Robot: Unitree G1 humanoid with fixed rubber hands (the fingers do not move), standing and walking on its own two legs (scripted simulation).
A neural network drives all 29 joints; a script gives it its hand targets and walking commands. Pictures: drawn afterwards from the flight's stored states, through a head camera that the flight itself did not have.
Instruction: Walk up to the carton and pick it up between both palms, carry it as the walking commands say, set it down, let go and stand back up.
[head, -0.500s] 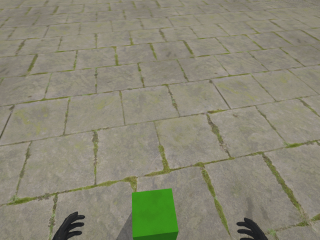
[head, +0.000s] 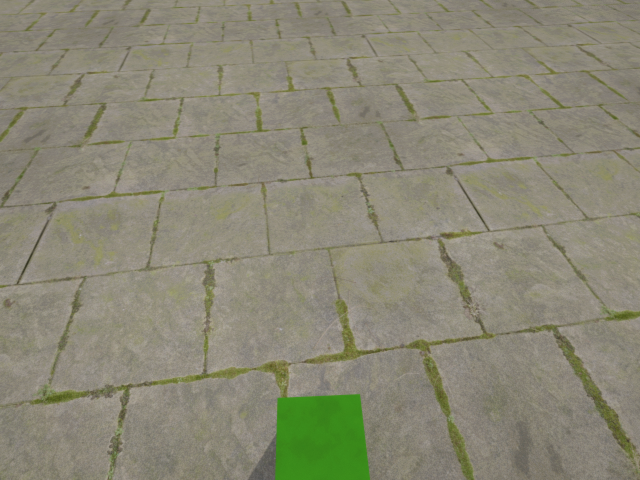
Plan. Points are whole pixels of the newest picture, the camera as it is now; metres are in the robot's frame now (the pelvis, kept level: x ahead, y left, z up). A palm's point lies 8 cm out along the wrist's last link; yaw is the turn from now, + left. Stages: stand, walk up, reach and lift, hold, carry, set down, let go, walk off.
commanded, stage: stand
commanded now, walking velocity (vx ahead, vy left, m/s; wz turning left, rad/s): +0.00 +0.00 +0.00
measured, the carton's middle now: (320, 451) +0.34 +0.00 -0.67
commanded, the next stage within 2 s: none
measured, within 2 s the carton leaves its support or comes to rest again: neither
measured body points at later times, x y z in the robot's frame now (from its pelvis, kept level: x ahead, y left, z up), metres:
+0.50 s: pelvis -0.01 +0.01 +0.00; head -0.01 +0.01 +0.45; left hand -0.05 +0.25 -0.15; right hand -0.01 -0.23 -0.15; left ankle -0.05 +0.11 -0.73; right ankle -0.10 -0.11 -0.73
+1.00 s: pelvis -0.03 +0.01 +0.01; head -0.02 +0.01 +0.46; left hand -0.10 +0.22 -0.15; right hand -0.06 -0.21 -0.15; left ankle -0.05 +0.11 -0.73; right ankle -0.10 -0.11 -0.73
